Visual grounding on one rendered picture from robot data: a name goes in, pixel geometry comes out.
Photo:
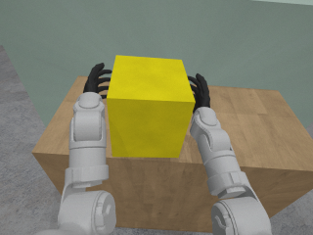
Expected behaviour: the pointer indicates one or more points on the carton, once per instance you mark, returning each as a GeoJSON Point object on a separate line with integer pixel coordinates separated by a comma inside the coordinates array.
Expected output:
{"type": "Point", "coordinates": [150, 103]}

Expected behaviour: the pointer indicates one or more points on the robot left hand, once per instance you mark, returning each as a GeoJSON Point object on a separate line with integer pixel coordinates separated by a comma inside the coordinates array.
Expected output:
{"type": "Point", "coordinates": [93, 80]}

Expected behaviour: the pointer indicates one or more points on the robot right forearm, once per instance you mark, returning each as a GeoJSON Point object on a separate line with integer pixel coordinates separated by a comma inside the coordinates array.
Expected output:
{"type": "Point", "coordinates": [225, 178]}

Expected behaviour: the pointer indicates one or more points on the pedestal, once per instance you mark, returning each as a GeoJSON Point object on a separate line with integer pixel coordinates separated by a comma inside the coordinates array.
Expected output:
{"type": "Point", "coordinates": [270, 144]}

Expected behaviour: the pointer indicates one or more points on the robot left forearm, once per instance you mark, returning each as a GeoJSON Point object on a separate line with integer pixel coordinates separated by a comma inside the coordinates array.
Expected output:
{"type": "Point", "coordinates": [87, 143]}

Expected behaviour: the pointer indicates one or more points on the robot right upper arm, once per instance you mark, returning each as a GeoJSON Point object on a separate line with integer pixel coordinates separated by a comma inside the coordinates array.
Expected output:
{"type": "Point", "coordinates": [239, 216]}

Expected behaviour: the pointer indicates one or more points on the robot left upper arm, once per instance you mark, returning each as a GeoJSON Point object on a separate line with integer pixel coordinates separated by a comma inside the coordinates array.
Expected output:
{"type": "Point", "coordinates": [85, 213]}

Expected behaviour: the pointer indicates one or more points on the robot right hand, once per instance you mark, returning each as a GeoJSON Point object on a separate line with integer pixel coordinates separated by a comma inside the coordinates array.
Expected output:
{"type": "Point", "coordinates": [201, 91]}

